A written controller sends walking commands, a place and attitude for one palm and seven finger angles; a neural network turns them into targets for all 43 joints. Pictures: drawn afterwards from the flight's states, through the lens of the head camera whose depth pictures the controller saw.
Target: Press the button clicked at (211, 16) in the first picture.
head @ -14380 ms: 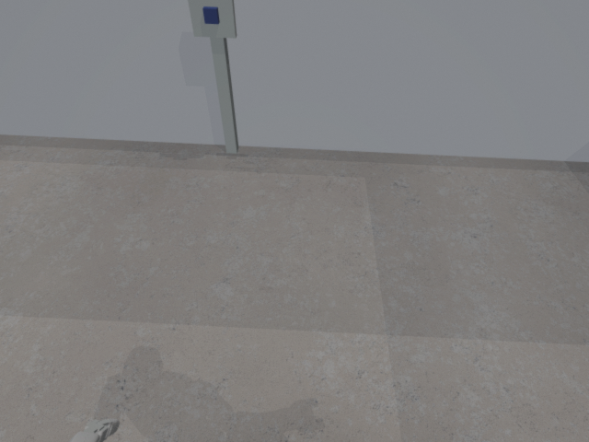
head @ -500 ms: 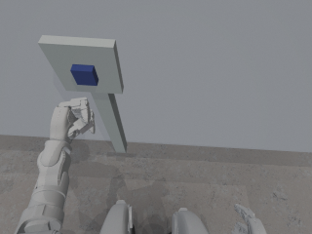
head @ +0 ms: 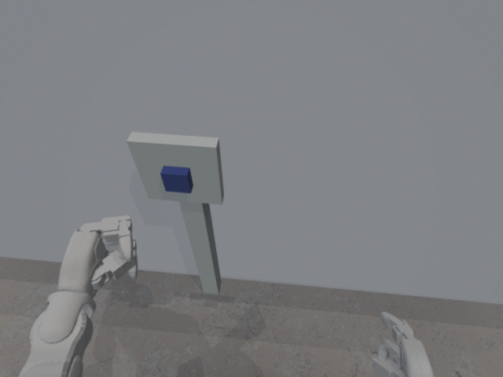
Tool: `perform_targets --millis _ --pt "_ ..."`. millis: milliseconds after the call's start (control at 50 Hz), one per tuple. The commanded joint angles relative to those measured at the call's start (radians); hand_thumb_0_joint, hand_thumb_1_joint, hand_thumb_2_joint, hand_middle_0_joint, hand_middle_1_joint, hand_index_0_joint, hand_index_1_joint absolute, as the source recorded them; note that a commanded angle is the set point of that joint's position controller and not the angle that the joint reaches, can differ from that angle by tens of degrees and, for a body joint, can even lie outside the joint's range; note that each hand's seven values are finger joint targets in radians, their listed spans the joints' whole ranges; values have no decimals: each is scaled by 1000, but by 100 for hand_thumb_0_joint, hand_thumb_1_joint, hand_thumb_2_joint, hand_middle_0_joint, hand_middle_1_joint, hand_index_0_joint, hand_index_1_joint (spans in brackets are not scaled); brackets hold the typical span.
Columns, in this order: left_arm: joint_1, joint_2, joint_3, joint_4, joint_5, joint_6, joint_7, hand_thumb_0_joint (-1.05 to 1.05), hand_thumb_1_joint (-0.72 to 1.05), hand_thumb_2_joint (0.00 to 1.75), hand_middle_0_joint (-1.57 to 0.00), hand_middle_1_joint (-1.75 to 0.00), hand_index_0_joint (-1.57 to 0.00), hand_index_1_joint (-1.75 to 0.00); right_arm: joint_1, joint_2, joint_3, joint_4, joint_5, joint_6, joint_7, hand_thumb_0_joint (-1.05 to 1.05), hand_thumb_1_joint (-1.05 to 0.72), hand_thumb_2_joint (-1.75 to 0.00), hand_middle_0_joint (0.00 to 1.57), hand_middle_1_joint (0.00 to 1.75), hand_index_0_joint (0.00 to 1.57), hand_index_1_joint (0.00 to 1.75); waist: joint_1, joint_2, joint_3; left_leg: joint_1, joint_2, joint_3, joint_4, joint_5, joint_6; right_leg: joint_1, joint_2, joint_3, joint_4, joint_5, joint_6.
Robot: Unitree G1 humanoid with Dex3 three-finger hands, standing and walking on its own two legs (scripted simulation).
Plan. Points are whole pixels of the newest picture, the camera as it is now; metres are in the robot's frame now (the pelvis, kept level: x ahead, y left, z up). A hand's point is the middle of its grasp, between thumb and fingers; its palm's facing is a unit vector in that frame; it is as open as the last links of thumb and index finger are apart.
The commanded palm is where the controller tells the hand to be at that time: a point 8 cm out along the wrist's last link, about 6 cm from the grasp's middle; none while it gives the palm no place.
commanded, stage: draw the hand back to the body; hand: left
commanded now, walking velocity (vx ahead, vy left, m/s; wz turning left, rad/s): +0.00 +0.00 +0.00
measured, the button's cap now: (177, 178) +0.51 +0.18 -0.01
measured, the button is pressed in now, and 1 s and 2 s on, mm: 0 0 0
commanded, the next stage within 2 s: step back with the hand held close in 0.88 s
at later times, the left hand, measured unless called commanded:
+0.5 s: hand (57, 244) +0.23 +0.23 +0.18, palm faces +0.35 -0.86 -0.38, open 3.1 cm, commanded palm +0.18 +0.28 +0.20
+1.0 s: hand (44, 255) +0.20 +0.22 +0.21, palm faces +0.39 -0.83 -0.40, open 3.1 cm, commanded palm +0.16 +0.27 +0.22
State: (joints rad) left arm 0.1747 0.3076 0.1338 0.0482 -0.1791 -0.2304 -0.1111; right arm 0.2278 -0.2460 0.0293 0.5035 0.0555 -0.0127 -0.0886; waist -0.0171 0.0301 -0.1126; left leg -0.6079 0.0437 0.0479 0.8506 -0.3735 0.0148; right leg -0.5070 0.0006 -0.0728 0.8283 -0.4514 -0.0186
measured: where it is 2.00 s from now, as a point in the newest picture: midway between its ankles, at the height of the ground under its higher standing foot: outside the picture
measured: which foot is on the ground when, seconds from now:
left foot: down 0.00-1.00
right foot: down 0.00-1.00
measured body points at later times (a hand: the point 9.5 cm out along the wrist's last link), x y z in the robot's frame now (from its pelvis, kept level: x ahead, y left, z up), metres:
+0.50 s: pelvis +0.04 +0.00 +0.04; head +0.02 -0.02 +0.49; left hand +0.21 +0.28 +0.20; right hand +0.24 -0.20 -0.04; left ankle +0.03 +0.11 -0.70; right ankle -0.02 -0.11 -0.70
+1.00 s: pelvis +0.03 -0.01 +0.04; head +0.00 -0.04 +0.49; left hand +0.18 +0.26 +0.23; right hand +0.22 -0.23 -0.04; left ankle +0.03 +0.11 -0.70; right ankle -0.02 -0.11 -0.70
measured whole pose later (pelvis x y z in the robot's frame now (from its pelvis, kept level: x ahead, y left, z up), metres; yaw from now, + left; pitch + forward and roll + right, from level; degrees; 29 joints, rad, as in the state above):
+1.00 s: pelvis +0.03 -0.01 +0.04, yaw +0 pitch -4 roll +0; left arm 0.55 0.33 0.27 -0.49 -0.07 -0.08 0.10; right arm 0.20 -0.23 0.02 0.61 0.00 -0.09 -0.09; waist 0.06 0.07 0.00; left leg -0.12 0.03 0.06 0.43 -0.23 0.00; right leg -0.01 0.01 -0.07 0.38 -0.29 -0.03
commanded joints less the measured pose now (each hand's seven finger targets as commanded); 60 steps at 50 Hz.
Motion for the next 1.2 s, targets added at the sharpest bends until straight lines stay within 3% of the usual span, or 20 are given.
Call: perform_targets --millis 0,100,160,300,380,400,440,480,500,580,640,700,780,880,980,1000,1020,1060,1120,1180 --pt "-29 144 53 -339 70 41 170 0 90 90 -130 -150 -130 -150 -100 -103 -26 -156 -11 -44 -27 0 -90 -90 20 30 20 30 26 32 -106 292 -20 -66 -234 117 24 66 3 52 -262 188 -6" --pt "3 144 53 -429 102 103 228 0 90 90 -130 -150 -130 -150 -115 -106 -15 -137 -23 -50 -34 0 -90 -90 20 30 20 30 25 -5 -67 400 -15 -67 -307 221 23 167 1 40 -331 285 -2" --pt "21 134 58 -486 112 128 245 0 90 90 -130 -150 -130 -150 -128 -95 -7 -124 -27 -60 -33 0 -90 -90 20 30 20 30 31 28 -37 459 -15 -67 -349 270 20 214 -4 32 -363 323 -3" --pt "183 161 137 -587 118 148 249 0 90 90 -130 -150 -130 -150 -153 -91 -6 -96 -44 -85 -13 0 -90 -90 20 30 20 30 67 8 -24 541 -14 -58 -410 423 17 333 -1 28 -429 437 -2" --pt "221 156 161 -661 114 148 241 0 90 90 -130 -150 -130 -150 -155 -86 -9 -93 -48 -86 4 0 -90 -90 20 30 20 30 67 31 6 566 -13 -55 -428 477 14 360 -4 26 -449 475 2" --pt "252 173 185 -657 114 150 239 0 90 90 -130 -150 -130 -150 -163 -89 -13 -89 -52 -91 5 0 -90 -90 20 30 20 30 73 -1 21 562 -15 -47 -429 472 16 362 1 27 -465 493 3" --pt "262 181 209 -704 111 144 239 0 90 90 -130 -150 -130 -150 -161 -83 -13 -92 -51 -89 9 0 -90 -90 20 30 20 30 76 31 4 572 -19 -45 -430 490 17 387 -4 28 -460 511 3" --pt "293 194 238 -727 109 138 239 0 90 90 -130 -150 -130 -150 -162 -80 -18 -93 -52 -90 10 0 -90 -90 20 30 20 30 82 13 1 576 -20 -40 -428 503 18 397 -3 28 -464 534 5" --pt "309 202 252 -729 109 136 237 0 90 90 -130 -150 -130 -150 -170 -82 -21 -91 -52 -93 10 0 -90 -90 20 30 20 30 84 -6 14 578 -20 -36 -426 496 18 391 1 32 -480 539 6" --pt "317 212 284 -800 106 114 239 0 90 90 -130 -150 -130 -150 -168 -77 -23 -89 -50 -104 9 0 -90 -90 20 30 20 30 85 49 13 589 -23 -32 -426 476 18 390 -4 33 -481 525 7" --pt "337 154 238 -714 106 125 231 0 90 90 -130 -150 -130 -150 -161 -82 -29 -75 -51 -101 9 0 -90 -90 20 30 20 30 72 -9 84 576 -20 -26 -436 431 22 355 -2 30 -499 495 13" --pt "323 152 237 -678 108 125 227 0 90 90 -130 -150 -130 -150 -165 -88 -39 -69 -52 -99 4 0 -90 -90 20 30 20 30 72 -46 113 571 -22 -20 -445 390 26 340 0 35 -521 462 16" --pt "296 191 266 -734 110 101 235 0 90 90 -130 -150 -130 -150 -171 -83 -38 -74 -56 -105 -3 0 -90 -90 20 30 20 30 85 -9 42 588 -30 -21 -443 390 30 379 -9 43 -507 467 13" --pt "299 197 266 -771 113 92 243 0 90 90 -130 -150 -130 -150 -182 -74 -32 -69 -57 -128 -7 0 -90 -90 20 30 20 30 87 56 57 591 -34 -19 -440 391 25 372 -10 48 -521 473 11" --pt "282 168 249 -686 108 94 236 0 90 90 -130 -150 -130 -150 -177 -77 -36 -50 -56 -126 -10 0 -90 -90 20 30 20 30 74 -20 119 578 -30 -15 -455 343 27 341 -6 49 -544 424 17" --pt "112 338 417 -740 116 44 245 0 90 90 -130 -150 -130 -150 -145 -91 -32 -97 -46 -95 -3 0 -90 -90 20 30 20 30 32 14 239 499 -19 -33 -430 256 31 238 -57 111 -615 418 29" --pt "255 236 341 -658 116 47 233 0 90 90 -130 -150 -130 -150 -156 -84 -46 -67 -55 -78 0 0 -90 -90 20 30 20 30 34 -61 195 478 -13 -40 -391 251 33 230 -83 111 -612 406 34" --pt "333 182 276 -641 120 55 222 0 90 90 -130 -150 -130 -150 -170 -92 -52 -76 -57 -52 7 0 -90 -90 20 30 20 30 29 -91 173 493 -10 -30 -379 277 36 218 -91 102 -603 430 51" --pt "409 179 277 -696 119 43 221 0 90 90 -130 -150 -130 -150 -165 -100 -60 -92 -55 -27 10 0 -90 -90 20 30 20 30 27 -12 61 506 4 -29 -407 368 36 277 -83 73 -531 489 58" --pt "440 232 323 -791 116 37 232 0 90 90 -130 -150 -130 -150 -166 -101 -69 -116 -52 -5 8 0 -90 -90 20 30 20 30 30 -6 -38 512 14 -37 -407 486 37 331 -68 61 -469 562 54"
